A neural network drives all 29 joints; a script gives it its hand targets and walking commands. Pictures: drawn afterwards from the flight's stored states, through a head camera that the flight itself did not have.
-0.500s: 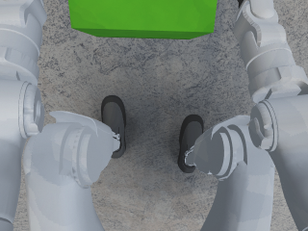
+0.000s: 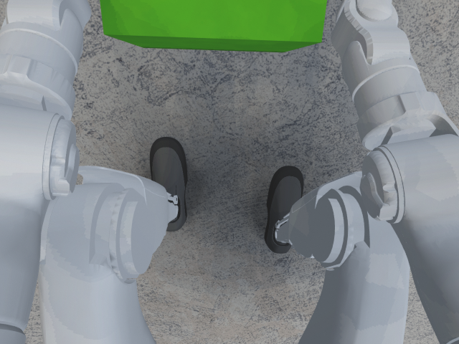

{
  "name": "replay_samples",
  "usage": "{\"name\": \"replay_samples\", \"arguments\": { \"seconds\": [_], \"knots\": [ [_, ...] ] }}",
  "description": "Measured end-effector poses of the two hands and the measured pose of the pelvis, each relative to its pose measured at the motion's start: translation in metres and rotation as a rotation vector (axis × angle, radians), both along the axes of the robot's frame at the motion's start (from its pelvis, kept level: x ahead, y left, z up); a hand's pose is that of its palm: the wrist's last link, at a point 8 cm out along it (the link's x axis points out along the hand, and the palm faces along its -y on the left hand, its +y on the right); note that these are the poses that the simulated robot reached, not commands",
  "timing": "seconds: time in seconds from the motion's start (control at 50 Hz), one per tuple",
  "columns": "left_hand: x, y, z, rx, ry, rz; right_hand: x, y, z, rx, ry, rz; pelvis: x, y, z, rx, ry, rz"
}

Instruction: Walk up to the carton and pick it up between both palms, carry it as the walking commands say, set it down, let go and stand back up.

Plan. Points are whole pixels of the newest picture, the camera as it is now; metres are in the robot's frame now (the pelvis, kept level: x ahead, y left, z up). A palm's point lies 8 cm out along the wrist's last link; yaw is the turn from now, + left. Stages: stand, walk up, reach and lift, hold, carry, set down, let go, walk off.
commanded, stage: reach and lift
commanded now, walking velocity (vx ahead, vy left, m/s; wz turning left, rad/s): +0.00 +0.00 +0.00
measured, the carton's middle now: out of the picture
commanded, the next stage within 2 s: none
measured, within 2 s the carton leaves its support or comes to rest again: leaves its support in 0.64 s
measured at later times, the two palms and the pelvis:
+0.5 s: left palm out of the picture +0.54 +0.25 -0.19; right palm out of the picture +0.55 -0.10 -0.19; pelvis +0.00 +0.00 -0.02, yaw -1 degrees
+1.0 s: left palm out of the picture +0.53 +0.25 -0.12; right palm out of the picture +0.54 -0.09 -0.13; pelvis +0.00 -0.01 +0.01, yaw +1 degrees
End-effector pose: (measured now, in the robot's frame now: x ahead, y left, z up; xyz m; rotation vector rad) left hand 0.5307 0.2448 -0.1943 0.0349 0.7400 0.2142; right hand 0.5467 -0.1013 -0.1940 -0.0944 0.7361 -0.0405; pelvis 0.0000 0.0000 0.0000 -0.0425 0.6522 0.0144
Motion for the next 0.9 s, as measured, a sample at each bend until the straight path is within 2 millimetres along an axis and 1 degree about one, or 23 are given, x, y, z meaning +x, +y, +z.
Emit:
{"name": "replay_samples", "arguments": {
  "seconds": [0.12,0.42,0.52,0.64,0.74,0.9],
  "knots": [
    [0.0,-0.001,0.0,-0.001,-0.001,0.007,0.0,0.0,0.0,0.006,0.0,-0.007,-0.001,-0.001,-0.002,0.0,-0.007,-0.001],
    [0.005,0.002,0.0,-0.028,0.025,-0.027,0.004,-0.001,-0.001,0.042,0.02,0.006,-0.002,0.0,-0.016,0.004,-0.023,-0.023],
    [0.006,0.002,0.002,-0.025,0.038,-0.044,0.005,-0.001,0.0,0.039,0.031,0.004,-0.001,0.001,-0.018,0.004,-0.021,-0.026],
    [0.003,0.004,0.005,-0.012,0.052,-0.049,0.005,0.003,0.004,0.025,0.04,-0.004,0.003,0.001,-0.016,0.005,-0.01,-0.022],
    [0.0,0.005,0.018,-0.006,0.035,-0.032,0.004,0.006,0.02,0.022,0.023,-0.013,0.005,-0.002,-0.012,0.006,-0.009,-0.005],
    [0.003,0.005,0.056,-0.001,0.007,-0.022,-0.004,0.007,0.047,0.034,0.003,-0.034,0.003,-0.008,0.0,-0.001,0.001,0.012]
  ]
}}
